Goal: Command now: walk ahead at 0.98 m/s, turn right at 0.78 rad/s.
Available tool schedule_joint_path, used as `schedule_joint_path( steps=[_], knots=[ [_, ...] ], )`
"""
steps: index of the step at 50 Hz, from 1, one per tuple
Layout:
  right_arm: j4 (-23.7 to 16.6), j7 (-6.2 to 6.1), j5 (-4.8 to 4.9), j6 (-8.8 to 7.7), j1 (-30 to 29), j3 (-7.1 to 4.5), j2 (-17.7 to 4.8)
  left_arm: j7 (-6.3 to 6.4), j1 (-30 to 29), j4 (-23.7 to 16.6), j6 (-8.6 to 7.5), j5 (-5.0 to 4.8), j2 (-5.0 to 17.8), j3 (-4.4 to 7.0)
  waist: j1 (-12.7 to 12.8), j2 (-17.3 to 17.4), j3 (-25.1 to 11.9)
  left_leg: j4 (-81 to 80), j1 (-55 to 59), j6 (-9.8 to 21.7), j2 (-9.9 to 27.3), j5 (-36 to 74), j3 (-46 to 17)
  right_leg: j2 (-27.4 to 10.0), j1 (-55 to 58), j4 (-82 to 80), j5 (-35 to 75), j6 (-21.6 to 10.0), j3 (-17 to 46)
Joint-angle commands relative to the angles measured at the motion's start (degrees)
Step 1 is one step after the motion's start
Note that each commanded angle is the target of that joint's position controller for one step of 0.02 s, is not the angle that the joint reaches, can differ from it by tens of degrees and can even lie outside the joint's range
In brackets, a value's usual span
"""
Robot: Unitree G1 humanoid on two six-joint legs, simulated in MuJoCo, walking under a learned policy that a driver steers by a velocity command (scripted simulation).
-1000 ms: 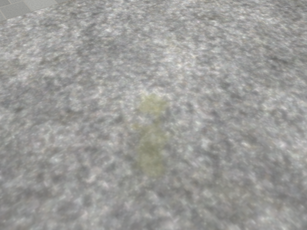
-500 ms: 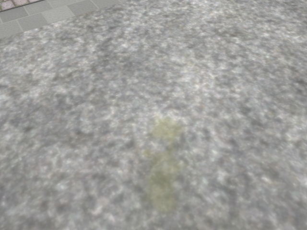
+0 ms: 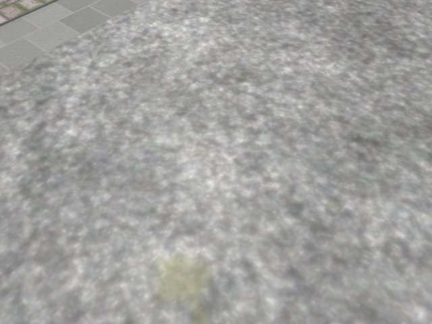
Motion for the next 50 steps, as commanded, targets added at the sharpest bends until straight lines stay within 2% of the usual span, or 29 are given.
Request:
schedule_joint_path(
  steps=[1, 3, 5, 6, 7, 8, 9, 10, 11, 12, 13, 15, 18, 22, 24, 26, 27, 28, 29, 30, 31, 32, 35, 39, 44, 47, 48, 49, 50],
  knots=[
    [-3.5, -1.81, 0.3, -0.97, -1.6, -0.01, -6.3, -0.69, -5.1, -4.7, -0.7, 0.09, 0.4, -0.99, 3.0, 2.6, 8.1, -4.1, -10.3, -4.9, 13.8, 59.5, 1.3, 4.1, 11.1, -11.8, 2.9, -1.7, -6.8],
    [-4.1, -3.7, 0.35, -0.35, -1.3, -0.7, -10.2, -0.8, -2.0, -4.0, -0.37, 0.12, 2.9, -0.45, 5.7, 5.8, 3.6, 4.6, -4.6, -5.6, 15.8, 80.3, 2.2, 8.3, 18.3, -15.0, 1.2, -2.8, -9.6],
    [-6.0, -4.82, -0.09, 1.09, -5.4, -1.93, -13.9, -0.3, 11.9, -0.6, 0.41, 0.09, 7.5, 1.29, 13.6, 8.4, -3.5, 23.0, -4.8, -4.9, 18.4, 91.7, 0.8, 11.0, 32.8, -15.1, -5.7, -4.9, -8.6],
    [-7.8, -4.54, -0.83, 1.93, -10.0, -2.51, -15.0, 0.51, 24.8, 3.2, 0.76, 0.15, 10.5, 2.93, 19.4, 8.2, -8.3, 39.2, -10.2, -3.8, 19.2, 88.3, -1.2, 10.5, 45.2, -16.7, -10.8, -7.3, -4.5],
    [-8.9, -3.38, -0.72, 2.75, -14.1, -3.11, -14.8, 1.59, 30.5, 5.3, 0.73, -0.89, 12.2, 4.61, 22.5, 2.0, -8.9, 64.6, -19.9, -2.5, 12.6, 53.7, -0.9, 7.7, 54.6, -24.1, -12.8, -10.8, 1.5],
    [-12.4, -1.75, -1.75, 1.73, -17.7, -0.69, -5.2, 2.32, 23.5, 5.7, 1.09, -1.46, 13.4, 4.98, 14.6, -10.9, -2.2, 84.0, -42.7, -1.6, 2.6, -4.8, -5.2, 2.9, 57.8, -18.4, -6.7, -11.8, 12.5],
    [-18.9, -1.26, -0.26, 0.35, -14.1, 0.48, -2.6, 1.98, 19.5, 3.4, 1.01, 0.27, 16.7, 4.85, 7.0, -9.5, -9.3, 89.9, -58.0, -3.1, 2.3, -7.7, -16.9, -4.9, 66.4, -26.0, -10.5, -21.5, 37.0],
    [-20.7, -0.63, -0.72, -1.4, -15.9, 0.91, -5.1, 2.58, 19.3, 2.5, 1.05, 0.97, 14.3, 4.74, 7.9, -4.1, -9.4, 83.5, -62.5, -2.5, 4.2, -4.5, -22.1, -10.5, 64.5, -41.2, -31.6, -21.6, 50.6],
    [-20.0, -0.26, -0.74, -1.92, -16.9, 0.4, -8.1, 3.09, 17.7, 2.6, 0.79, 1.34, 10.3, 3.97, 5.3, 4.5, -1.9, 76.3, -61.1, -2.5, 7.2, -0.6, -22.3, -10.0, 55.1, -46.4, -36.9, -18.1, 48.7],
    [-19.9, -0.24, -1.74, -1.33, -17.7, 0.29, -8.2, 3.28, 15.2, 2.4, 0.27, 1.03, 9.7, 3.59, 2.3, 7.3, 1.4, 71.9, -57.5, -3.2, 8.7, 0.4, -21.9, -7.7, 46.8, -47.2, -33.8, -15.5, 44.4],
    [-19.7, -0.23, -2.98, -0.05, -16.9, 0.67, -7.7, 3.64, 14.1, 1.5, -0.83, 0.59, 10.0, 3.38, 0.2, 7.8, 3.0, 68.2, -53.9, -4.5, 10.0, 0.7, -22.3, -5.6, 40.0, -47.0, -28.7, -14.7, 41.2],
    [-20.9, 0.19, -3.63, 2.57, -19.4, 1.22, -7.0, 3.81, 12.8, 0.9, -2.68, -0.17, 9.4, 2.69, -1.3, 9.3, 5.5, 58.8, -47.6, -6.9, 12.6, 2.2, -20.7, -0.5, 28.0, -48.3, -24.0, -13.0, 33.5],
    [-25.3, 0.93, -2.17, 3.15, -29.2, 2.18, -5.9, 3.34, 14.8, 0.4, -3.87, -0.26, 11.2, 3.35, 1.9, 5.4, 6.4, 40.2, -40.2, -7.8, 11.9, 15.4, -17.3, 5.1, 22.6, -48.1, -8.8, -10.3, 25.9],
    [-28.3, 0.97, -0.3, 2.95, -35.0, 2.63, -6.0, 2.21, 19.5, 0.5, -3.52, -1.04, 13.1, 4.47, 7.3, -1.4, 2.2, 24.4, -35.1, -5.3, 7.1, 26.1, -15.7, 5.1, 33.7, -43.9, 5.8, -6.2, 25.7],
    [-28.7, 0.53, -0.3, 2.59, -33.9, 2.08, -7.9, 2.6, 18.8, -0.1, -3.27, -0.91, 13.6, 4.73, 6.5, -2.8, 0.6, 17.9, -30.4, -4.6, 5.5, 24.4, -17.0, 4.1, 38.6, -39.5, 10.7, -4.0, 27.1],
    [-25.8, -0.53, -0.25, 2.05, -22.5, -0.06, -12.6, 2.74, 17.7, -0.3, -3.48, -0.15, 16.1, 5.07, 0.8, -2.9, -7.4, 17.6, -19.0, -2.8, 2.9, 17.6, -15.9, 3.2, 44.5, -25.9, 26.3, -1.7, 26.1],
    [-23.0, -1.42, -0.39, 1.85, -10.9, -1.26, -14.6, 2.53, 14.8, -0.8, -3.73, 0.23, 16.7, 5.07, -6.3, -2.5, -12.7, 18.4, -7.1, -2.0, 4.6, 15.0, -15.5, 4.6, 40.4, -12.7, 25.1, -0.6, 24.2],
    [-20.7, -2.54, -1.79, 1.74, 1.6, -2.6, -18.1, 2.57, 12.8, -2.3, -4.35, 0.71, 11.0, 3.47, -11.2, 1.8, -19.5, 20.3, 6.1, -0.7, 13.5, -1.9, -25.3, 7.1, 30.6, 6.7, 10.2, 0.0, 21.1],
    [-19.9, -1.8, -4.45, 1.51, -0.5, -3.6, -23.2, 2.28, 22.1, -4.7, -4.42, -2.49, 1.6, 0.92, -2.2, 23.8, -24.9, 7.2, 16.8, 5.7, 29.5, -16.7, -60.3, 14.3, 12.0, 23.0, -32.1, 2.6, 15.6],
    [-20.7, -0.7, -3.04, 1.95, -6.6, -3.64, -18.5, 2.9, 20.2, -3.7, -3.84, -1.03, 5.7, 0.33, -1.5, 18.5, -18.9, 1.3, 11.0, 7.2, 28.2, -28.1, -69.2, 9.7, 4.6, 26.2, -27.6, 1.1, 14.5],
    [-21.4, -0.2, -2.3, 2.06, -11.6, -2.6, -12.9, 2.69, 14.5, -3.7, -3.15, -0.04, 8.2, 0.87, -1.4, 9.2, -10.6, 1.6, 2.6, 6.7, 25.3, -24.4, -57.8, 6.4, 4.0, 24.1, -21.7, 1.4, 12.9],
    [-20.3, 0.16, -2.25, 2.12, -12.6, -2.15, -10.6, 2.09, 10.8, -4.6, -2.91, 0.84, 8.4, 0.68, -1.1, 3.0, -6.9, 1.9, -3.9, 6.4, 22.6, -14.2, -49.6, 5.0, 5.5, 21.1, -19.3, 1.8, 12.2],
    [-14.9, 0.43, -1.63, 0.97, -7.6, -0.79, -7.0, 0.38, 6.6, -7.6, -1.73, 2.03, 5.3, -0.47, 1.0, 5.4, -2.1, 0.3, -12.2, 5.2, 18.0, -0.8, -37.0, 3.2, 6.4, 15.3, -20.6, 2.3, 13.9],
    [-12.6, 0.76, -0.19, -0.46, -4.9, -1.04, -9.4, -0.3, -1.6, -12.3, -1.33, 2.26, 5.6, -1.61, 2.0, 4.7, 3.3, -6.1, -15.2, 6.3, 17.8, 9.7, -28.2, 2.8, 0.3, 5.5, -14.7, 3.6, 12.9],
    [-10.6, 1.15, 0.9, -0.84, -1.9, -1.11, -12.3, -1.82, -11.2, -15.4, -2.02, 1.41, 4.6, -3.38, 0.9, 4.2, 6.3, -14.1, -19.5, 4.7, 15.3, 30.3, -16.0, 2.8, 17.3, -16.7, -1.2, 2.1, 1.2],
    [-8.5, 0.52, 0.69, -0.02, 1.5, -1.3, -15.5, -0.31, -9.8, -14.6, -2.15, 2.18, 6.6, -2.78, 2.4, 6.7, 2.3, -2.4, -7.5, 3.9, 16.4, 64.9, -13.2, 7.2, 23.0, -21.2, -8.1, 0.0, -1.6],
    [-7.8, -0.05, 0.38, 0.7, 1.8, -1.32, -16.5, 0.47, -3.0, -12.8, -2.49, 2.76, 8.0, -2.12, 6.0, 7.9, -1.9, 8.4, -6.2, 3.0, 16.6, 73.5, -13.6, 9.0, 30.5, -22.6, -11.1, -0.6, -0.5],
    [-7.8, -0.6, 0.81, 1.41, 0.8, -1.28, -16.9, 1.25, 8.5, -9.0, -3.03, 3.09, 9.1, -1.34, 11.4, 7.7, -7.3, 22.9, -9.1, 1.7, 15.2, 72.7, -13.6, 8.9, 42.9, -27.7, -6.6, -0.9, 0.9],
    [-9.0, -0.69, 1.31, 1.41, 0.6, -0.66, -14.5, 2.33, 17.0, -6.6, -3.51, 4.5, 12.3, -0.13, 14.0, 6.8, -13.3, 39.5, -20.9, 1.0, 12.8, 54.5, -14.4, 0.7, 58.5, -25.9, -4.6, -1.4, 7.9]
  ],
)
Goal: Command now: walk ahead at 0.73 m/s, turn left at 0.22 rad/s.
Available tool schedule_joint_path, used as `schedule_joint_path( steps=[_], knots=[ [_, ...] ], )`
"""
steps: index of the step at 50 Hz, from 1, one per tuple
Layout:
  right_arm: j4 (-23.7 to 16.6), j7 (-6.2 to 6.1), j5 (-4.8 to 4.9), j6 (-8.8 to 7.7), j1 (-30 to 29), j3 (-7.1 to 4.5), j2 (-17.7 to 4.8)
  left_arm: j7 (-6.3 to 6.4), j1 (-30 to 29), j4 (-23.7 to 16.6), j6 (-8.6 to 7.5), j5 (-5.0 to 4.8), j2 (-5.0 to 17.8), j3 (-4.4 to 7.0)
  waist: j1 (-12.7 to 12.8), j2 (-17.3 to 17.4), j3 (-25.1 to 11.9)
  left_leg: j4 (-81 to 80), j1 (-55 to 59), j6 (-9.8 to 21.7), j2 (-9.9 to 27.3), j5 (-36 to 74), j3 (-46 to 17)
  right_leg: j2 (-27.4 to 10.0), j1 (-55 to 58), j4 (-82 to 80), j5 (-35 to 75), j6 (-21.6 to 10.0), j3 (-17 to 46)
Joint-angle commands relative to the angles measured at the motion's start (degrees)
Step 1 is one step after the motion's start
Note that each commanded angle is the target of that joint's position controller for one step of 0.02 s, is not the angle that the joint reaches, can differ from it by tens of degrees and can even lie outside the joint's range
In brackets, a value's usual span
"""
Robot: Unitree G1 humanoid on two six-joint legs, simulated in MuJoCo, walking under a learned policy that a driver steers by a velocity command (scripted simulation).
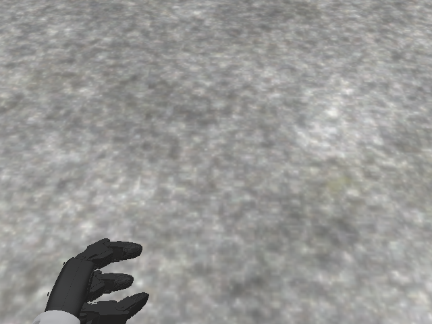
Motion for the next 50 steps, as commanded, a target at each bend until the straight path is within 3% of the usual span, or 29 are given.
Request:
schedule_joint_path(
  steps=[1, 2, 3, 4, 6, 8, 11, 13, 15, 18, 20, 21, 22, 23, 24, 25, 26, 27, 28, 30, 36, 41, 44, 45, 46, 47, 48, 49, 50],
  knots=[
    [-7.0, -0.62, 2.09, -0.24, 3.5, 0.19, -0.5, 2.85, 28.7, 4.9, -0.96, 3.29, 16.2, 5.77, 11.3, -10.5, -24.4, 59.2, -43.2, 3.3, -1.8, -5.8, -2.2, -28.4, 62.6, 3.7, 26.1, -6.9, 31.3],
    [-6.4, -1.78, 2.63, 0.56, 2.5, -1.79, -8.5, 2.7, 31.3, 4.0, -0.03, -0.2, 14.6, 6.37, 14.3, -3.0, -33.6, 67.6, -45.2, 4.3, -2.3, -5.8, -9.0, -30.4, 61.4, 1.3, 33.6, -9.5, 38.3],
    [-8.3, -1.95, 2.06, 0.71, -5.5, -2.26, -9.1, 2.58, 26.5, 4.9, -0.19, -1.46, 11.0, 5.49, 11.9, -0.8, -23.1, 63.3, -46.8, 4.3, 0.7, 1.3, -9.2, -25.5, 51.2, -1.0, 38.7, -7.2, 27.1],
    [-10.4, -2.07, 3.52, -0.18, -10.2, -2.28, -8.2, 2.1, 21.9, 3.9, -0.93, -4.39, 8.8, 5.12, 12.3, -4.7, -15.1, 61.3, -52.2, 1.6, 2.2, 0.0, -10.8, -21.9, 46.0, -4.4, 37.1, -7.5, 20.7],
    [-10.1, -2.13, 3.45, 1.29, -10.5, -3.17, -7.7, 2.3, 16.1, 4.6, -1.41, -3.48, 5.8, 4.74, 6.6, -2.6, -8.7, 57.9, -47.4, -0.1, 5.4, 4.4, -9.6, -18.7, 32.2, -10.0, 32.9, -5.0, 12.1],
    [-10.6, -2.03, 3.19, 3.62, -8.7, -3.39, -4.5, 2.52, 12.4, 4.7, -1.75, -3.02, 4.0, 4.75, 3.1, -3.0, -5.8, 54.8, -44.2, -0.7, 6.0, 6.2, -8.6, -17.9, 24.5, -14.0, 31.0, -3.8, 6.4],
    [-14.2, -1.7, 2.01, 4.79, -13.6, -3.23, -2.9, 4.03, 7.1, 5.1, -1.54, -3.0, 5.3, 5.23, 1.2, -3.5, 0.0, 44.1, -43.9, -1.4, 5.8, 13.8, -5.6, -15.4, 15.4, -17.9, 30.2, -2.3, -3.1],
    [-14.9, -0.65, 1.3, 4.41, -16.0, -2.96, -2.8, 5.47, 6.6, 5.4, -0.69, -3.15, 6.8, 5.67, 2.3, -2.6, -1.1, 31.9, -39.4, -0.6, 4.0, 25.7, -2.2, -11.5, 15.8, -16.3, 26.7, -0.6, -9.1],
    [-15.7, 1.03, 0.93, 4.21, -18.7, -2.95, -3.1, 6.44, 8.6, 6.1, 0.26, -4.01, 8.6, 6.1, 4.2, -1.8, -2.9, 24.3, -37.9, 0.4, 2.2, 32.1, 0.0, -12.1, 21.2, -13.5, 27.0, 0.1, -10.5],
    [-17.9, 3.16, 0.84, 4.77, -19.8, -4.13, -6.7, 6.65, 8.6, 6.1, 2.01, -5.51, 11.3, 6.92, 3.7, -2.6, -4.2, 20.6, -37.1, 3.6, 0.4, 26.7, 2.4, -15.1, 28.5, -6.1, 34.9, 1.4, -10.3],
    [-18.8, 3.23, 0.39, 4.35, -17.9, -5.06, -8.8, 6.62, 10.8, 6.5, 2.83, -6.18, 12.2, 7.46, 2.4, -2.2, -5.2, 17.3, -32.1, 6.5, -2.8, 20.0, 2.7, -15.7, 28.9, 2.7, 41.5, 2.0, -8.8],
    [-17.9, 2.69, 0.15, 3.65, -12.9, -5.92, -10.3, 6.26, 10.9, 6.9, 3.12, -6.22, 11.4, 7.18, -0.9, 0.3, -7.2, 9.8, -25.0, 8.3, -4.2, 25.8, 2.1, -13.6, 27.8, 11.9, 35.6, 3.4, -8.9],
    [-18.3, 1.23, -0.25, 2.95, -12.7, -6.68, -14.3, 5.62, 14.1, 7.2, 2.91, -4.54, 9.3, 6.39, -0.6, 10.0, -8.9, 8.3, -15.9, 11.0, 2.4, 56.8, -6.7, -8.1, 19.9, 27.9, 9.4, 6.5, -9.0],
    [-20.9, 0.06, -2.86, 2.54, -17.7, -5.76, -17.2, 4.35, 23.3, 7.5, 2.55, -2.88, 4.1, 4.65, 7.2, 20.7, -16.8, 13.5, -0.8, 24.3, 21.2, 87.9, -30.5, 1.6, 1.8, 49.6, -40.8, 10.4, -3.2],
    [-21.6, 0.51, -2.55, 2.38, -16.9, -3.21, -9.0, 3.08, 22.5, 10.5, 2.58, -5.2, 9.2, 5.22, 2.5, 10.0, -29.3, 9.8, -1.5, 26.5, 23.2, 77.9, -33.0, -0.1, 5.6, 50.0, -37.5, 10.0, 13.1],
    [-21.1, 0.96, -1.73, 2.4, -18.9, -2.95, -8.1, 2.73, 18.3, 10.0, 3.57, -7.73, 10.9, 6.11, 2.2, 6.5, -21.7, 7.8, -6.8, 23.9, 21.7, 61.5, -26.3, -1.4, 2.5, 47.8, -36.3, 10.0, 13.6],
    [-20.1, 1.08, -0.52, 2.53, -21.4, -2.74, -7.8, 3.22, 14.1, 9.0, 4.52, -7.05, 10.2, 6.04, 3.3, 1.7, -14.5, 4.9, -13.9, 20.3, 19.1, 47.7, -22.1, -3.5, 0.6, 42.7, -34.1, 10.2, 11.7],
    [-19.5, 0.6, -0.3, 2.82, -23.9, -2.39, -7.0, 4.03, 12.5, 9.1, 5.68, -6.12, 9.6, 6.23, 4.7, 0.9, -9.8, 2.6, -20.6, 18.0, 17.7, 39.0, -19.2, -5.0, 1.6, 39.0, -31.6, 10.8, 10.6],
    [-19.2, -0.02, -0.84, 3.2, -25.7, -2.74, -8.0, 4.37, 14.2, 9.5, 6.79, -5.75, 9.7, 6.55, 6.7, 2.7, -7.4, 0.4, -26.9, 16.9, 15.8, 35.8, -15.4, -5.1, 5.5, 36.7, -29.1, 11.5, 8.3],
    [-19.3, -1.54, -1.8, 3.77, -26.6, -3.77, -10.0, 4.96, 16.9, 10.0, 7.82, -5.47, 8.8, 6.78, 7.3, 6.1, -7.9, -1.4, -27.9, 17.0, 15.3, 35.5, -11.6, -4.3, 6.2, 35.8, -26.2, 13.2, 5.3],
    [-19.0, -4.69, -1.51, 5.27, -29.0, -4.42, -9.1, 5.32, 13.9, 7.0, 8.68, -5.11, 6.3, 6.68, 5.8, 7.7, -9.4, -4.1, -23.4, 15.5, 17.1, 21.7, -3.8, -7.5, 3.0, 28.5, -19.0, 13.9, 2.9],
    [-17.3, -4.32, -0.76, 6.12, -29.9, -5.25, -9.7, 3.98, 14.5, 5.3, 8.57, -4.81, 6.7, 7.4, 5.9, 9.5, -9.0, -2.7, -20.5, 13.5, 19.5, 20.8, 0.6, -6.5, 7.6, 18.1, -18.8, 11.0, -1.4],
    [-16.3, -3.56, 1.25, 6.58, -32.4, -5.61, -9.9, 3.09, 19.6, 6.0, 8.97, -4.8, 6.8, 8.28, 9.3, 9.3, -8.9, 2.6, -20.7, 9.1, 19.5, 18.4, 3.6, -4.6, 15.2, 5.3, -13.9, 7.0, -4.1],
    [-15.2, -3.2, 1.98, 6.89, -31.4, -5.41, -8.3, 3.35, 22.7, 7.2, 9.04, -4.39, 8.0, 9.12, 10.2, 6.4, -7.3, 8.5, -23.6, 5.8, 16.7, 13.8, 5.7, -3.0, 18.7, -1.2, -10.1, 4.5, -2.6],
    [-14.5, -2.79, 1.31, 7.36, -29.5, -5.23, -6.4, 4.21, 25.3, 7.3, 8.74, -3.91, 12.5, 10.59, 9.8, -4.8, -3.5, 22.5, -33.5, 0.6, 10.8, 5.0, 10.2, -9.5, 23.1, -9.8, 3.0, 0.2, 10.7],
    [-18.0, -2.81, -0.89, 7.2, -32.1, -4.66, -4.6, 4.82, 24.8, 5.2, 7.97, -3.24, 18.9, 11.41, 6.9, -18.3, -0.2, 40.6, -53.4, -4.7, 1.5, -13.7, 7.4, -20.3, 28.5, -9.5, 21.3, -8.6, 32.5],
    [-20.3, -3.03, -1.18, 6.46, -39.0, -4.75, -5.3, 4.02, 25.0, 4.4, 6.08, -1.2, 18.9, 11.59, 10.8, -12.8, -5.9, 48.8, -56.0, -3.6, -1.1, -13.6, -4.8, -22.2, 26.1, -13.6, 13.3, -13.4, 37.0],
    [-20.2, -3.24, 0.25, 6.09, -39.6, -5.32, -7.0, 3.67, 21.7, 3.8, 4.53, -1.58, 18.3, 11.45, 8.5, -8.6, -4.5, 49.8, -57.8, -2.0, -0.7, -7.2, -7.7, -19.1, 26.8, -14.7, 6.2, -10.2, 32.6],
    [-19.1, -3.77, 0.34, 5.73, -38.3, -5.78, -7.9, 4.1, 18.1, 3.1, 4.11, -3.43, 16.9, 11.26, 6.5, -6.0, -3.8, 48.7, -58.1, -1.2, 0.1, -1.0, -9.0, -16.3, 26.5, -14.0, 4.4, -6.4, 28.7]
  ],
)
Over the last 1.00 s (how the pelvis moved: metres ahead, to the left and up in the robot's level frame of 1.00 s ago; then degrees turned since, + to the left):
0.86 -0.21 -0.02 -36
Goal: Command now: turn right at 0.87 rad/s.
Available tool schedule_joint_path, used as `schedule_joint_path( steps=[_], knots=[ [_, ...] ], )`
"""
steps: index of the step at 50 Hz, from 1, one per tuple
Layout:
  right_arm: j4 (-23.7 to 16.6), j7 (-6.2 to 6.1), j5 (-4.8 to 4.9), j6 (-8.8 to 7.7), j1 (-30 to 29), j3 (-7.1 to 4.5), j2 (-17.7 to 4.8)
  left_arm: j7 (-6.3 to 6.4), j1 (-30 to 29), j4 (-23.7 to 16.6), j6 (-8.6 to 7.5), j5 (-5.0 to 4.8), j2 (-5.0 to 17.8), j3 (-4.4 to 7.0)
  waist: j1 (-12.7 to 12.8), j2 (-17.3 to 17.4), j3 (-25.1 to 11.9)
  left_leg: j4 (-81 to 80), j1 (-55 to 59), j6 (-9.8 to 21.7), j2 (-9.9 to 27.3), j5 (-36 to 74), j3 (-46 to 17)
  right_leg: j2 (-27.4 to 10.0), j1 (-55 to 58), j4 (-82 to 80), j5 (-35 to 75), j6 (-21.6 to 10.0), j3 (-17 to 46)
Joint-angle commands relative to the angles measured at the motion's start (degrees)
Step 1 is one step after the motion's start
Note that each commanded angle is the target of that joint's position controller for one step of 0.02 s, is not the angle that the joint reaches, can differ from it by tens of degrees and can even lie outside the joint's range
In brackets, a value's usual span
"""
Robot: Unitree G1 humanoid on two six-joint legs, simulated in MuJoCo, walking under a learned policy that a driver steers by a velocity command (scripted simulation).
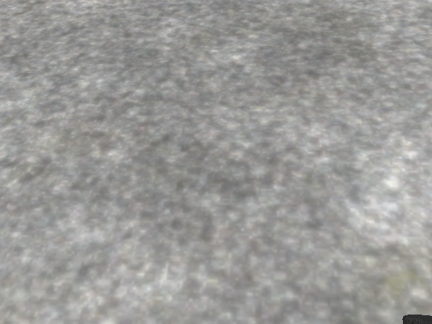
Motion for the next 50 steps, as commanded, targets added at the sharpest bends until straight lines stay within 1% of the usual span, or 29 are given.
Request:
schedule_joint_path(
  steps=[1, 2, 4, 7, 10, 12, 14, 18, 21, 22, 23, 24, 25, 26, 27, 28, 29, 32, 36, 39, 41, 42, 43, 44, 45, 46, 47, 48, 50],
  knots=[
    [-4.8, -1.07, -0.35, -1.75, -4.3, -1.82, -6.1, 0.9, -4.5, -5.8, -2.42, -1.94, 12.1, 3.07, -3.1, -8.6, -4.9, 9.8, -15.6, 0.6, -2.0, 4.3, -8.9, -13.5, 12.7, -17.7, 22.0, -9.9, 23.4],
    [-4.6, -1.09, -0.85, -1.89, -3.4, -1.95, -6.0, 1.43, -5.6, -6.5, -2.03, -2.34, 10.4, 2.52, -3.8, -9.0, -6.2, 9.8, -13.3, 0.4, -2.6, 6.9, -8.9, -12.2, 11.6, -16.7, 24.1, -9.1, 21.9],
    [-4.7, -0.58, -0.6, -2.29, -3.0, -1.61, -4.3, 2.23, -3.9, -7.2, -1.47, -2.0, 9.1, 2.1, -3.4, -8.4, -9.0, 9.2, -11.6, 0.0, -4.3, 10.7, -9.2, -10.3, 13.4, -15.4, 27.5, -8.6, 21.1],
    [-5.6, -0.19, -0.09, -2.72, -4.5, -0.84, -2.5, 2.93, -1.4, -8.0, -1.02, -2.13, 10.2, 2.57, -2.3, -8.6, -9.1, 1.3, -12.2, -0.8, -6.2, 12.1, -10.3, -8.8, 16.4, -14.0, 28.2, -8.3, 23.0],
    [-5.5, 0.37, 0.18, -3.0, -4.5, -0.68, -2.9, 3.17, -2.4, -9.7, -0.37, -2.08, 11.0, 2.88, -1.9, -10.4, -8.8, -6.3, -10.3, -1.7, -6.9, 12.8, -10.8, -8.0, 16.4, -13.1, 24.0, -8.0, 25.0],
    [-4.9, 1.73, 0.86, -3.46, -3.9, -0.48, -3.4, 2.68, -0.9, -9.9, -0.66, -2.4, 10.3, 2.41, 0.0, -11.0, -9.9, -11.7, -6.8, -1.4, -5.9, 14.4, -9.9, -7.6, 14.6, -17.2, -1.4, -8.6, 27.1],
    [-5.6, 2.9, 1.35, -4.65, -5.3, -0.54, -4.0, 1.84, 0.4, -9.4, -1.37, -2.07, 10.6, 1.89, 1.6, -13.7, -7.1, -15.9, -5.6, -0.6, -5.2, 13.3, -8.9, -8.7, 12.7, -19.8, -12.9, -9.9, 30.7],
    [-5.1, 4.25, 1.75, -7.94, -4.2, -0.29, -4.6, 0.56, 1.1, -8.9, -3.32, -1.2, 9.8, 0.68, 2.5, -13.6, -3.1, -21.6, 0.2, 2.3, -3.6, 11.8, -5.8, -9.8, 10.5, -20.5, -14.1, -10.7, 30.2],
    [-4.5, 4.84, 2.38, -9.15, -1.9, 0.37, -4.1, -0.22, 1.2, -8.9, -4.25, -1.34, 9.4, 0.06, 1.9, -12.4, -0.3, -25.6, 3.8, 5.7, -2.9, 12.0, -3.2, -10.4, 9.5, -20.6, -14.3, -10.5, 28.4],
    [-3.3, 5.33, -2.93, -6.27, 1.6, 0.89, -3.5, -1.41, 2.3, -7.9, -3.95, 2.65, 11.7, 0.61, 0.7, -12.7, -1.2, -27.7, 10.2, 6.1, -5.2, 10.1, 0.2, -7.2, 7.0, -22.1, -16.0, -8.9, 25.2],
    [-2.5, 5.28, -3.03, -5.29, 5.5, 0.51, -4.2, -1.59, 0.7, -8.1, -4.19, 2.91, 10.3, 0.36, -1.9, -11.0, -0.2, -28.2, 16.7, 7.0, -5.6, 10.4, -0.2, -6.2, 3.0, -19.7, -14.0, -7.8, 22.6],
    [-0.3, 5.18, -2.42, -5.2, 13.4, 0.08, -5.7, -1.26, -1.4, -8.7, -4.67, 2.94, 8.4, -0.23, -6.0, -7.3, -1.6, -28.6, 25.5, 8.1, -5.3, 7.0, -3.5, -4.3, -1.8, -12.3, -7.0, -6.5, 18.3],
    [2.1, 4.85, -2.57, -5.6, 24.8, -1.02, -10.4, -0.88, -4.9, -10.5, -5.44, 2.96, 5.3, -1.12, -11.5, 4.6, -3.4, -36.6, 35.0, 11.5, 3.4, -6.0, -20.1, 0.7, -10.0, 8.8, 6.3, -3.9, 8.9],
    [2.8, 5.22, -1.9, -5.42, 27.7, -2.79, -16.7, -1.18, -6.9, -14.3, -6.39, 2.28, 5.0, -1.37, -10.2, 18.8, -2.0, -47.5, 43.3, 17.8, 12.8, -16.8, -49.3, 7.1, -29.9, 20.8, -6.5, -0.3, 1.7],
    [1.9, 5.71, -1.45, -5.39, 24.6, -1.96, -12.8, -1.04, -9.5, -13.8, -6.64, 2.89, 6.8, -1.33, -8.8, 8.3, 1.1, -47.2, 42.5, 19.0, 14.3, -17.8, -52.3, 3.9, -35.7, 27.5, -4.9, -0.2, 6.7],
    [0.9, 5.64, -1.03, -5.56, 22.7, -1.57, -11.1, -1.44, -10.9, -13.3, -6.99, 2.96, 7.2, -1.4, -8.2, 2.7, 1.1, -45.0, 40.5, 18.8, 12.2, -13.1, -45.2, 1.4, -35.2, 29.1, -0.3, 0.6, 7.3],
    [1.1, 5.31, -1.14, -5.66, 22.9, -1.35, -10.3, -1.86, -10.6, -12.9, -7.27, 3.08, 7.0, -1.63, -7.6, 0.8, -0.1, -45.0, 38.6, 18.2, 9.7, -9.3, -40.0, 0.1, -32.9, 28.6, 1.5, 1.3, 6.6],
    [2.6, 3.93, -0.13, -6.06, 24.5, -0.37, -7.9, -3.09, -11.6, -13.3, -6.2, 3.51, 5.4, -2.58, -6.0, 2.9, 1.9, -48.4, 31.3, 17.2, 4.9, 0.7, -32.7, -1.3, -27.4, 21.6, 2.9, 3.8, 4.2],
    [3.3, 3.39, -0.22, -5.8, 25.5, -0.94, -8.9, -3.84, -19.3, -15.7, -5.57, 2.21, 3.8, -4.16, -7.3, 3.6, 3.9, -48.9, 24.2, 17.1, 0.8, 14.7, -27.7, 1.5, -20.3, 7.7, 7.5, 5.8, 0.1],
    [4.2, 3.18, 0.32, -5.78, 26.5, -1.3, -9.7, -3.54, -21.6, -16.9, -5.85, 1.34, 4.1, -4.5, -7.5, 5.5, 2.7, -47.8, 21.5, 15.7, 2.0, 29.7, -28.1, 3.3, -9.3, -0.8, 12.6, 5.0, -0.9],
    [3.8, 3.11, 0.67, -6.18, 24.0, -1.57, -11.3, -2.32, -14.5, -14.6, -6.08, 1.07, 6.8, -3.42, -3.2, 4.6, -1.4, -40.7, 19.5, 12.8, 2.0, 47.0, -26.7, 5.0, 5.0, -4.3, 11.8, 3.5, -0.5],
    [3.6, 3.26, 0.8, -6.45, 22.7, -1.91, -12.9, -1.34, -5.9, -11.9, -6.19, 1.18, 9.1, -2.28, 1.2, 2.3, -6.6, -30.3, 18.2, 11.1, 0.2, 55.9, -24.4, 5.8, 16.0, -5.2, 10.0, 2.4, -0.7],
    [2.8, 3.71, 0.85, -6.93, 20.6, -1.98, -13.1, 0.01, 4.6, -9.4, -6.24, 1.39, 11.6, -0.97, 7.1, 0.6, -12.4, -16.0, 11.1, 9.5, -2.8, 53.2, -23.1, 2.0, 30.5, -4.4, 7.8, 1.1, 2.0],
    [1.2, 3.75, 0.4, -7.81, 19.6, -0.41, -7.3, 1.51, 16.8, -8.1, -6.29, 2.68, 16.1, 0.64, 11.5, -6.8, -21.2, 3.0, 3.2, 9.4, -6.8, 31.0, -18.8, -11.8, 42.9, -7.1, -15.4, -0.6, 15.9],
    [-1.8, 3.57, 2.68, -7.19, 23.9, 1.42, -1.0, 1.34, 13.8, -8.0, -5.98, 4.13, 19.1, 0.79, 5.4, -21.4, -25.7, 17.4, -8.6, 8.9, -10.8, -2.3, -13.7, -26.3, 45.4, -20.6, -37.3, -4.2, 47.0],
    [-1.2, 3.22, 1.19, -5.98, 19.7, 1.33, -4.9, 1.31, 6.2, -8.6, -5.55, 3.23, 14.0, 0.28, 3.5, -15.3, -15.4, 21.1, -13.2, 9.6, -5.8, 4.9, -11.4, -23.9, 35.4, -22.7, -36.3, -4.6, 48.0],
    [-1.2, 3.74, -0.19, -5.31, 16.7, 0.87, -6.6, 1.13, 3.3, -8.5, -5.48, 2.79, 9.6, -0.76, 2.9, -9.4, -9.3, 19.7, -13.6, 9.5, -3.0, 9.2, -9.8, -21.8, 29.1, -21.2, -27.7, -4.5, 37.5],
    [-1.0, 4.49, -0.91, -4.78, 15.2, 1.03, -6.0, 0.81, 3.4, -7.2, -5.64, 2.85, 7.7, -1.21, 2.2, -5.6, -5.3, 18.2, -12.7, 9.1, -0.9, 10.8, -9.2, -19.7, 23.8, -22.1, -17.3, -4.6, 29.7],
    [-2.2, 5.99, -1.7, -3.32, 12.9, 1.51, -3.9, 0.75, 4.5, -4.6, -6.53, 2.33, 6.2, -1.83, 0.2, -8.5, -0.5, 16.8, -12.9, 8.0, 1.4, 11.0, -8.7, -17.0, 17.5, -24.7, -7.5, -3.8, 19.1]
  ],
)
Over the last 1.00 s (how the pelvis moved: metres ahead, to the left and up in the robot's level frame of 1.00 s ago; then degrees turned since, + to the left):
0.33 -0.04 0.02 -4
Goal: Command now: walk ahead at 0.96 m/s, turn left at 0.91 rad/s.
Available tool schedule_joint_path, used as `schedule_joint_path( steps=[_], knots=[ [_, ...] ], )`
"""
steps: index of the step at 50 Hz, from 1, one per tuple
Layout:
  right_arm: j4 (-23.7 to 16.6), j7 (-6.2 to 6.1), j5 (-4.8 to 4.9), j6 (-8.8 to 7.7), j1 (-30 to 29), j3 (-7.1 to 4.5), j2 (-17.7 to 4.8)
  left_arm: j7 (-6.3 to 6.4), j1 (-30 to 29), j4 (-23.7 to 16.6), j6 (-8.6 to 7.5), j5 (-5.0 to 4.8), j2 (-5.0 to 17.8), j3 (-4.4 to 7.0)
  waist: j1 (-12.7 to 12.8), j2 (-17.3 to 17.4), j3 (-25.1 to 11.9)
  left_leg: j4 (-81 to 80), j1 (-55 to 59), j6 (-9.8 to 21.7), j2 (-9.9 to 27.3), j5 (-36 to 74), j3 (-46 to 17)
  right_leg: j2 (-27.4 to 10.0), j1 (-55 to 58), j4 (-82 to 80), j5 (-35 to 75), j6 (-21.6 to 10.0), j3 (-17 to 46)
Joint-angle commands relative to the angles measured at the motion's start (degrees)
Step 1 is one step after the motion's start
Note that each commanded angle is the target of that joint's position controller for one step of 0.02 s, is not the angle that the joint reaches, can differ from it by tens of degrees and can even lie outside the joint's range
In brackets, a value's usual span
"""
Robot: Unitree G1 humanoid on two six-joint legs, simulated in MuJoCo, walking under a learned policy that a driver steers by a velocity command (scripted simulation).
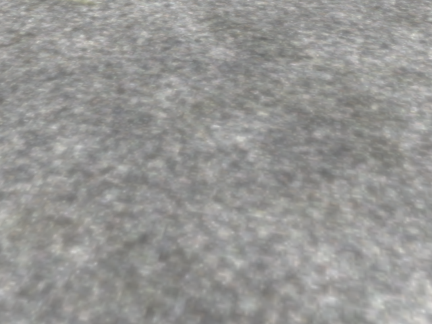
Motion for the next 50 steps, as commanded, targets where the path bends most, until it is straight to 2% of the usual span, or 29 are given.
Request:
schedule_joint_path(
  steps=[1, 3, 6, 9, 10, 12, 13, 14, 15, 16, 17, 18, 19, 20, 23, 25, 28, 31, 33, 36, 37, 38, 39, 40, 41, 42, 43, 46, 50],
  knots=[
    [-7.6, 1.89, -1.03, 1.04, -6.7, 0.83, -0.4, -0.15, 9.4, 2.0, -1.59, -1.15, 4.5, 1.76, 4.2, -8.6, 3.3, 2.3, -23.1, -0.8, 7.9, 2.4, -2.2, -17.0, 14.7, -20.8, -7.2, -6.4, 18.7],
    [-9.5, 2.59, -1.04, 1.96, -10.6, 1.36, 0.4, -0.73, 10.4, 4.0, -2.4, -2.04, 2.9, 1.43, 3.4, -6.8, 4.7, 2.8, -26.5, -0.9, 8.2, 5.4, -1.1, -15.6, 14.9, -22.5, 1.6, -5.0, 10.4],
    [-13.9, 3.39, -1.13, 1.62, -16.4, 2.46, 0.3, -0.96, 8.7, 5.3, -3.73, -1.66, 4.1, 1.47, 0.7, -7.1, 7.5, -6.0, -25.4, -1.0, 8.0, 13.0, -0.7, -14.1, 10.4, -25.6, 14.2, -4.8, 0.6],
    [-14.9, 4.39, -1.33, 0.71, -22.1, 3.74, 0.8, -1.08, 11.4, 7.6, -4.09, -1.81, 5.8, 1.61, 2.1, -2.4, 10.1, -23.7, -12.7, 1.3, 4.1, 19.9, 7.7, -11.4, 6.4, -31.5, 25.7, -4.7, -7.4],
    [-14.6, 4.29, -1.5, 0.25, -22.4, 4.05, 1.3, -1.09, 12.4, 8.5, -4.07, -1.87, 7.3, 1.72, 1.8, -2.1, 10.6, -27.2, -8.8, 2.2, 1.8, 20.7, 9.7, -11.9, 8.3, -30.0, 40.3, -5.3, -8.3],
    [-12.0, 3.4, -2.51, -0.69, -16.5, 3.78, -0.2, -0.55, 14.4, 9.7, -3.34, -2.18, 11.7, 2.43, -1.1, -5.1, 4.6, -31.3, 0.9, 3.1, -4.3, 16.6, 11.9, -12.5, 15.3, -17.5, 69.2, -5.2, -8.3],
    [-9.3, 2.59, -3.06, -1.14, -7.7, 3.0, -2.0, -0.11, 14.2, 10.4, -2.54, -2.41, 13.5, 2.56, -5.5, -6.7, -1.0, -34.3, 11.6, 3.8, -5.9, 15.2, 9.9, -12.9, 15.2, -5.3, 73.2, -5.2, -7.6],
    [-5.6, 1.57, -3.47, -1.48, 2.7, 2.14, -3.8, 0.21, 13.0, 10.6, -1.97, -3.16, 13.5, 2.26, -10.9, -6.8, -6.0, -41.5, 24.5, 5.0, -3.6, 23.0, 6.0, -11.7, 11.9, 9.3, 68.3, -4.4, -7.9],
    [-3.7, 0.24, -4.2, -1.37, 6.1, 0.82, -8.7, -0.26, 15.4, 10.0, -1.66, -3.27, 9.4, 1.53, -9.2, -2.0, -12.1, -37.5, 38.3, 5.5, 6.9, 34.6, -2.2, -5.2, 1.6, 30.4, 23.9, -3.1, -6.5],
    [-9.9, -1.37, -0.28, -1.7, 0.0, 0.37, -13.9, -1.04, 26.6, 10.2, -2.7, -4.59, 4.8, 0.03, -2.5, 13.1, -27.7, -32.1, 58.3, 15.6, 28.8, 62.6, -31.4, 2.6, -16.5, 56.2, -20.5, -0.3, 7.9],
    [-9.8, -1.56, 0.1, -1.18, 1.6, 0.15, -11.1, -1.05, 21.0, 10.8, -3.68, -6.41, 12.3, 2.11, -8.4, 2.9, -35.6, -36.9, 53.3, 16.1, 28.5, 69.1, -29.0, 2.2, -14.9, 58.0, -20.6, -0.4, 19.7],
    [-8.1, -0.99, -0.26, -1.72, -0.3, 0.17, -10.3, -0.77, 15.7, 8.0, -3.41, -8.44, 11.0, 2.32, -5.7, 1.8, -26.5, -40.8, 45.0, 16.6, 26.5, 60.8, -22.2, -0.2, -18.3, 54.4, -17.1, 0.7, 16.3],
    [-6.7, -0.75, 0.78, -2.78, -4.5, 0.42, -8.0, 0.06, 12.5, 7.3, -2.67, -7.76, 8.5, 1.89, -2.0, -4.0, -14.0, -45.2, 31.7, 12.9, 22.8, 53.3, -15.8, -4.0, -19.8, 47.8, -12.9, 1.9, 11.9],
    [-6.9, -0.82, 0.82, -3.46, -8.2, 1.24, -4.2, 0.66, 12.4, 8.4, -1.29, -6.84, 7.2, 2.17, 0.5, -3.5, -9.2, -48.1, 23.9, 11.0, 20.7, 48.4, -11.3, -6.0, -18.3, 45.3, -10.1, 2.7, 10.3],
    [-7.2, -0.54, -0.04, -4.28, -14.3, 1.57, -0.6, 0.92, 17.2, 9.5, 2.69, -5.8, 2.5, 2.38, 5.6, 0.2, -4.0, -55.0, 7.5, 7.7, 17.2, 48.1, 0.8, -7.2, -9.2, 42.2, -4.1, 3.9, 8.0],
    [-6.8, -1.44, -0.57, -4.43, -17.2, 1.39, -0.7, 1.21, 14.3, 7.1, 3.19, -5.23, 1.6, 2.66, 6.6, 1.8, -1.4, -57.4, 4.3, 6.7, 15.4, 48.7, 7.0, -7.1, -11.2, 36.9, 1.4, 4.1, 6.5],
    [-6.7, -3.72, -0.35, -3.15, -18.9, 1.26, -1.0, 0.29, 10.1, 4.7, 2.54, -4.48, 1.3, 2.64, 5.9, 2.3, -1.4, -56.4, 7.0, 4.4, 11.3, 44.4, 14.6, -5.8, -10.3, 22.0, 14.7, 3.0, 3.0],
    [-5.7, -4.96, 0.78, -1.27, -16.8, 0.73, -3.0, -1.88, 5.8, 2.5, 2.5, -4.09, 1.2, 2.63, 3.2, 1.2, -2.4, -53.5, 15.6, 4.0, 13.8, 44.3, 15.4, -4.6, -11.6, 12.0, 20.5, 1.5, 0.7],
    [-5.5, -5.03, 1.47, 0.2, -16.5, 0.19, -4.4, -3.37, 4.7, 0.6, 2.99, -4.08, 3.0, 3.22, 3.1, 1.7, -2.1, -49.8, 19.7, 3.4, 15.9, 46.9, 15.7, -3.8, -12.1, 9.5, 16.6, -0.4, -0.9],
    [-6.5, -5.46, 2.67, 1.93, -18.2, -0.57, -5.3, -3.97, 9.6, -0.2, 3.49, -4.47, 7.0, 5.03, 6.3, 2.9, -3.4, -37.2, 20.5, 1.0, 16.6, 56.7, 16.2, 0.6, -6.2, 7.1, 7.2, -4.5, -3.9],
    [-6.8, -5.28, 2.95, 2.39, -19.1, -0.52, -4.8, -3.41, 15.7, 0.9, 3.17, -4.55, 8.5, 6.01, 9.7, 0.6, -5.6, -26.6, 17.7, -1.0, 14.7, 53.9, 17.0, 2.6, 1.8, 1.3, 10.9, -7.1, -3.5],
    [-7.5, -4.71, 2.44, 2.15, -17.8, -0.24, -3.6, -2.04, 18.5, 0.7, 2.81, -4.27, 12.8, 7.47, 10.7, -8.1, -5.6, -12.8, 7.8, -5.0, 9.2, 31.3, 16.2, -1.1, 11.1, -3.5, 36.8, -10.5, 6.3],
    [-9.5, -3.64, -0.79, 1.89, -13.7, 0.86, 1.4, -1.39, 14.7, -1.0, 2.57, -2.93, 16.8, 7.81, 2.8, -21.4, -7.6, 6.4, -11.9, -9.4, -4.7, -18.8, 12.2, -11.3, 22.1, -1.3, 58.6, -20.8, 29.8],
    [-9.6, -2.59, 0.02, 0.99, -11.9, 0.84, -2.0, -2.09, 12.3, -4.3, 1.8, -1.42, 16.6, 7.48, 4.1, -16.3, -20.2, 14.6, -15.8, -9.3, -6.6, -19.8, -4.1, -17.8, 27.1, -9.0, 40.6, -27.1, 46.9],
    [-10.2, -2.07, 1.48, 0.15, -15.1, 0.23, -4.5, -2.3, 7.8, -6.2, 1.43, -2.42, 15.1, 7.35, 4.2, -9.7, -17.0, 13.1, -18.1, -7.8, -3.9, -15.4, -7.3, -17.4, 24.8, -12.0, 27.5, -24.7, 44.2],
    [-10.5, -2.31, 1.09, -0.08, -18.0, 0.01, -4.5, -1.87, 4.5, -6.7, 1.7, -4.32, 12.3, 6.7, 2.9, -2.8, -10.5, 8.8, -19.3, -7.4, -2.0, -10.8, -6.9, -14.4, 18.7, -12.9, 19.7, -21.0, 39.2],
    [-10.5, -2.75, 0.24, 0.16, -19.4, -0.12, -4.3, -1.22, 2.1, -7.5, 2.33, -5.46, 10.2, 6.03, 1.7, 0.6, -7.1, 3.7, -18.3, -7.5, -0.3, -8.0, -6.7, -12.3, 12.7, -13.3, 16.5, -18.4, 35.2],
    [-10.0, -2.67, 0.53, 0.99, -19.4, 0.02, -1.7, 0.66, 0.3, -9.2, 4.07, -4.52, 9.5, 6.11, 0.5, -2.4, -6.3, -11.0, -11.0, -8.8, -1.1, -4.6, -5.1, -5.9, 6.3, -12.5, 18.8, -14.3, 28.5],
    [-8.9, -3.24, 1.26, 1.19, -19.1, 0.26, -0.1, 2.12, 1.9, -9.5, 5.7, -4.36, 11.5, 7.18, 2.0, -6.0, -9.0, -21.8, -8.0, -11.0, -3.0, -0.4, -5.4, -4.4, 6.5, -10.5, 17.8, -12.6, 29.5]
  ],
)
Over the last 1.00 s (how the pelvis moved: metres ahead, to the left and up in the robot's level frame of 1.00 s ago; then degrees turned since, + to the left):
0.47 -0.03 0.00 10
